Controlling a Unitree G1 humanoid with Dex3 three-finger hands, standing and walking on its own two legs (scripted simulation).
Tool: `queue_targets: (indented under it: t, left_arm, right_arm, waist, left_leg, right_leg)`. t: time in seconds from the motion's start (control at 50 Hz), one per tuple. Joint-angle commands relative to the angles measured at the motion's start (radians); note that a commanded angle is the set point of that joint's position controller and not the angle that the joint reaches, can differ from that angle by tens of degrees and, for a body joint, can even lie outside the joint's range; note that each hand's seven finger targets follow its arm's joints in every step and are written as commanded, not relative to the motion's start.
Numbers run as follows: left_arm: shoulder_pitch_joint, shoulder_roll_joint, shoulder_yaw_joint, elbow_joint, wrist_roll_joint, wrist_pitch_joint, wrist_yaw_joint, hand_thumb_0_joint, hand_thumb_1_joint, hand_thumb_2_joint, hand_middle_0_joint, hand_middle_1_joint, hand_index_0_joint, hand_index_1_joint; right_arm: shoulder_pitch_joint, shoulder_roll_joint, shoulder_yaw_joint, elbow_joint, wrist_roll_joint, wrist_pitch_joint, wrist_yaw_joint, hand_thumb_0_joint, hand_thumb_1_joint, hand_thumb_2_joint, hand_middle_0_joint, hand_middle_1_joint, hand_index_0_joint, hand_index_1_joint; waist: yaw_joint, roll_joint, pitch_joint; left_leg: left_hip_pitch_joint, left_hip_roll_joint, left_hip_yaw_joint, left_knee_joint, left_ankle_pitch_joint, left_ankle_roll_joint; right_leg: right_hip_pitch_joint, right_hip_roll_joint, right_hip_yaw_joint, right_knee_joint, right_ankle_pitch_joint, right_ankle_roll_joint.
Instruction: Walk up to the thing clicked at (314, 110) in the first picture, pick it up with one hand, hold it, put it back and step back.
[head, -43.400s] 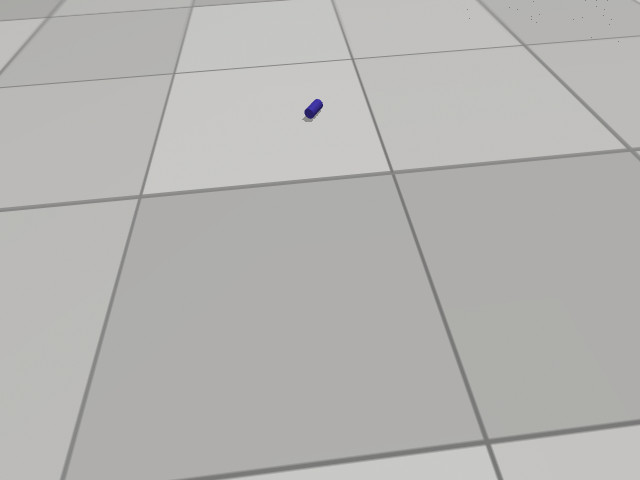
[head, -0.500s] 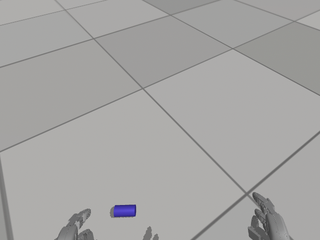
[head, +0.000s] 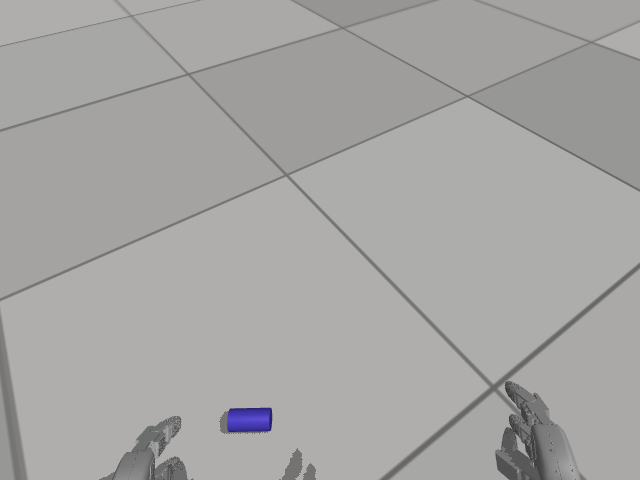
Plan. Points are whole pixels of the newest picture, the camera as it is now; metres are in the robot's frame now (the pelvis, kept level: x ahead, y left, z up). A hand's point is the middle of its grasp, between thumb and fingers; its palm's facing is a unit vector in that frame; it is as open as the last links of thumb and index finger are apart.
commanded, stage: home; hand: left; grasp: from above
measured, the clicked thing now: (250, 419) +0.43 +0.22 -0.68
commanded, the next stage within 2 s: stand in 0.62 s
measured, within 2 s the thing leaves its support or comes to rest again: neither
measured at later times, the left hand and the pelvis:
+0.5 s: hand out of the picture +0.17 +0.18 -0.05, palm faces +0.03 -0.98 -0.19, open 7.4 cm; pelvis +0.01 +0.00 +0.00, yaw +0 degrees
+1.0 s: hand out of the picture +0.11 +0.23 -0.10, palm faces +0.03 -0.94 -0.34, open 7.4 cm; pelvis +0.00 +0.00 +0.03, yaw +0 degrees
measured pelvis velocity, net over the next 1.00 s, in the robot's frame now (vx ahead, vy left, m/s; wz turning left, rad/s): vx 0.00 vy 0.00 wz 0.01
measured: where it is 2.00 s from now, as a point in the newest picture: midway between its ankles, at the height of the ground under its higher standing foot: outside the picture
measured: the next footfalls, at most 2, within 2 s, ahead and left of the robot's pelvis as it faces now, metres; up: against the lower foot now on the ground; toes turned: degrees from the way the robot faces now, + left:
none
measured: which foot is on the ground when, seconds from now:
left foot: down 0.00-1.00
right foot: down 0.00-1.00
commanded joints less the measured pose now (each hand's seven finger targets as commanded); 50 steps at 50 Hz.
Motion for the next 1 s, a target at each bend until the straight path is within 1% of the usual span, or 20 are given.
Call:
queue_targets:
  t: [0.0,0.16,0.2,0.22,0.26,0.28,0.3,0.32,0.4,0.48,0.52,0.54,0.68,0.7,0.72,0.74,0.78,0.82,0.92,0.98]
  left_arm:
    - [-0.01,0.109,0.069,-0.194,0.004,-0.046,0.011,0.0,0.9,0.9,-0.2,-0.3,-0.2,-0.3]
    - [-0.017,0.102,0.058,-0.209,-0.003,-0.046,0.008,0.0,0.9,0.9,-0.2,-0.3,-0.2,-0.3]
    - [-0.004,0.103,0.066,-0.192,-0.002,-0.045,0.009,0.0,0.9,0.9,-0.2,-0.3,-0.2,-0.3]
    - [-0.008,0.116,0.076,-0.213,-0.002,-0.049,0.011,0.0,0.9,0.9,-0.2,-0.3,-0.2,-0.3]
    - [-0.001,0.099,0.054,-0.198,0.001,-0.048,0.01,0.0,0.9,0.9,-0.2,-0.3,-0.2,-0.3]
    - [0.0,0.11,0.072,-0.194,0.003,-0.048,0.013,0.0,0.9,0.9,-0.2,-0.3,-0.2,-0.3]
    - [-0.009,0.097,0.056,-0.201,-0.001,-0.05,0.011,0.0,0.9,0.9,-0.2,-0.3,-0.2,-0.3]
    - [0.0,0.106,0.07,-0.191,-0.001,-0.049,0.011,0.0,0.9,0.9,-0.2,-0.3,-0.2,-0.3]
    - [0.0,0.11,0.068,-0.196,0.0,-0.05,0.011,0.0,0.9,0.9,-0.2,-0.3,-0.2,-0.3]
    - [0.003,0.098,0.054,-0.202,0.002,-0.048,0.011,0.0,0.9,0.9,-0.2,-0.3,-0.2,-0.299]
    - [-0.008,0.12,0.074,-0.216,0.002,-0.048,0.015,0.0,0.9,0.9,-0.2,-0.3,-0.2,-0.3]
    - [-0.008,0.11,0.062,-0.208,0.002,-0.047,0.012,0.0,0.9,0.9,-0.2,-0.3,-0.2,-0.299]
    - [0.009,0.103,0.063,-0.191,0.001,-0.04,0.014,0.0,0.9,0.9,-0.2,-0.3,-0.2,-0.3]
    - [-0.296,0.18,0.064,0.16,0.12,-0.254,0.051,0.0,0.9,0.9,-0.2,-0.3,-0.2,-0.3]
    - [-0.218,0.198,0.085,0.33,0.124,-0.324,0.045,0.0,0.9,0.9,-0.2,-0.3,-0.2,-0.301]
    - [-0.214,0.214,0.082,0.365,0.118,-0.357,0.038,0.0,0.9,0.9,-0.2,-0.3,-0.2,-0.301]
    - [-0.233,0.213,0.067,0.457,0.122,-0.398,0.029,0.0,0.9,0.9,-0.2,-0.3,-0.2,-0.301]
    - [-0.272,0.2,0.073,0.554,0.102,-0.403,0.023,0.0,0.9,0.9,-0.2,-0.3,-0.2,-0.301]
    - [-0.32,0.197,0.072,0.753,0.107,-0.436,0.024,0.0,0.9,0.9,-0.2,-0.3,-0.2,-0.301]
    - [-0.335,0.209,0.075,0.841,0.104,-0.458,0.021,0.0,0.9,0.9,-0.2,-0.3,-0.2,-0.301]
  right_arm:
    - [-0.068,-0.129,-0.057,-0.159,0.002,-0.062,-0.013,0.0,-0.901,-0.9,0.2,0.299,0.2,0.299]
    - [-0.067,-0.126,-0.051,-0.162,0.003,-0.06,-0.01,0.0,-0.901,-0.899,0.2,0.299,0.2,0.299]
    - [-0.066,-0.13,-0.058,-0.163,0.002,-0.06,-0.011,0.0,-0.901,-0.899,0.2,0.299,0.2,0.299]
    - [-0.061,-0.127,-0.055,-0.16,0.003,-0.06,-0.01,0.0,-0.901,-0.899,0.2,0.299,0.2,0.299]
    - [-0.062,-0.126,-0.053,-0.164,0.003,-0.056,-0.011,0.0,-0.901,-0.899,0.2,0.299,0.2,0.299]
    - [-0.06,-0.133,-0.062,-0.163,0.001,-0.055,-0.01,0.0,-0.901,-0.899,0.2,0.299,0.2,0.299]
    - [-0.061,-0.124,-0.053,-0.163,0.002,-0.055,-0.009,0.0,-0.901,-0.899,0.2,0.299,0.2,0.299]
    - [-0.06,-0.128,-0.057,-0.159,0.002,-0.054,-0.009,0.0,-0.901,-0.899,0.2,0.299,0.2,0.299]
    - [-0.065,-0.13,-0.059,-0.165,0.002,-0.053,-0.009,0.0,-0.901,-0.899,0.2,0.299,0.2,0.299]
    - [-0.058,-0.121,-0.054,-0.167,0.002,-0.048,-0.01,0.0,-0.901,-0.9,0.2,0.299,0.2,0.299]
    - [-0.056,-0.13,-0.06,-0.161,0.002,-0.049,-0.009,0.0,-0.901,-0.9,0.2,0.299,0.2,0.299]
    - [-0.055,-0.126,-0.058,-0.157,0.001,-0.046,-0.009,0.0,-0.9,-0.9,0.2,0.299,0.2,0.299]
    - [-0.061,-0.13,-0.06,-0.163,0.004,-0.041,-0.005,0.0,-0.901,-0.899,0.2,0.299,0.2,0.299]
    - [-0.133,-0.229,-0.09,0.085,-0.12,0.06,0.055,0.0,-0.901,-0.899,0.2,0.299,0.2,0.299]
    - [-0.139,-0.235,-0.106,0.095,-0.119,0.095,0.08,0.0,-0.9,-0.9,0.2,0.3,0.2,0.3]
    - [-0.122,-0.248,-0.109,0.065,-0.128,0.113,0.095,0.0,-0.9,-0.9,0.2,0.3,0.2,0.3]
    - [-0.117,-0.237,-0.11,0.118,-0.089,0.123,0.13,0.0,-0.9,-0.9,0.2,0.3,0.2,0.3]
    - [-0.138,-0.221,-0.108,0.149,-0.061,0.133,0.15,0.0,-0.9,-0.9,0.2,0.3,0.2,0.3]
    - [-0.159,-0.217,-0.119,0.231,-0.063,0.166,0.164,0.0,-0.9,-0.9,0.2,0.3,0.2,0.3]
    - [-0.142,-0.215,-0.119,0.278,-0.061,0.177,0.164,0.0,-0.9,-0.9,0.2,0.3,0.2,0.3]
  waist:
    - [0.003,0.018,-0.077]
    - [0.002,0.017,-0.082]
    - [0.0,-0.007,-0.106]
    - [0.01,0.021,-0.111]
    - [0.002,0.008,-0.101]
    - [0.003,0.001,-0.108]
    - [0.004,0.012,-0.096]
    - [0.006,0.008,-0.086]
    - [-0.001,-0.01,-0.097]
    - [-0.003,0.005,-0.114]
    - [0.0,0.008,-0.108]
    - [-0.001,0.026,-0.111]
    - [0.008,0.018,-0.095]
    - [0.083,-0.056,0.148]
    - [0.075,-0.11,0.042]
    - [0.052,-0.084,0.043]
    - [0.065,-0.015,-0.018]
    - [0.076,-0.041,-0.001]
    - [0.072,-0.053,0.095]
    - [0.06,-0.066,0.109]
  left_leg:
    - [0.096,-0.026,0.015,-0.187,0.181,0.024]
    - [0.101,-0.024,0.01,-0.182,0.213,0.024]
    - [0.102,-0.026,0.012,-0.17,0.233,0.026]
    - [0.11,-0.025,0.013,-0.171,0.255,0.022]
    - [0.11,-0.027,0.02,-0.163,0.271,0.025]
    - [0.107,-0.024,0.015,-0.166,0.264,0.023]
    - [0.101,-0.027,0.017,-0.165,0.261,0.024]
    - [0.095,-0.026,0.013,-0.172,0.234,0.023]
    - [0.095,-0.03,0.021,-0.161,0.227,0.028]
    - [0.114,-0.028,0.022,-0.151,0.294,0.025]
    - [0.108,-0.028,0.018,-0.157,0.277,0.025]
    - [0.116,-0.027,0.018,-0.157,0.287,0.022]
    - [0.104,-0.023,0.011,-0.168,0.279,0.019]
    - [0.107,0.006,-0.013,-0.247,0.426,0.072]
    - [0.184,-0.004,0.014,-0.241,0.462,0.082]
    - [0.22,-0.004,-0.009,-0.257,0.415,0.085]
    - [0.304,0.0,-0.026,-0.296,0.451,0.085]
    - [0.334,0.0,-0.025,-0.331,0.406,0.081]
    - [0.321,0.006,-0.055,-0.44,0.172,0.081]
    - [0.373,0.003,-0.049,-0.467,0.234,0.075]
  right_leg:
    - [0.047,0.037,-0.026,-0.145,0.145,-0.028]
    - [0.047,0.038,-0.027,-0.142,0.175,-0.027]
    - [0.061,0.036,-0.024,-0.139,0.191,-0.027]
    - [0.064,0.036,-0.024,-0.132,0.207,-0.029]
    - [0.061,0.036,-0.024,-0.135,0.228,-0.025]
    - [0.064,0.037,-0.025,-0.132,0.219,-0.027]
    - [0.061,0.035,-0.025,-0.135,0.221,-0.026]
    - [0.056,0.037,-0.027,-0.138,0.196,-0.025]
    - [0.061,0.033,-0.02,-0.146,0.197,-0.023]
    - [0.066,0.034,-0.021,-0.135,0.257,-0.023]
    - [0.067,0.032,-0.02,-0.135,0.239,-0.026]
    - [0.067,0.032,-0.02,-0.13,0.244,-0.027]
    - [0.06,0.034,-0.025,-0.128,0.226,-0.03]
    - [0.245,-0.046,0.05,-0.191,0.218,-0.053]
    - [0.284,-0.057,0.104,-0.206,0.238,-0.089]
    - [0.227,-0.054,0.133,-0.228,0.239,-0.105]
    - [0.317,-0.067,0.122,-0.192,0.347,-0.088]
    - [0.314,-0.062,0.101,-0.227,0.288,-0.07]
    - [0.331,-0.074,0.105,-0.361,0.118,-0.06]
    - [0.36,-0.088,0.116,-0.42,0.162,-0.059]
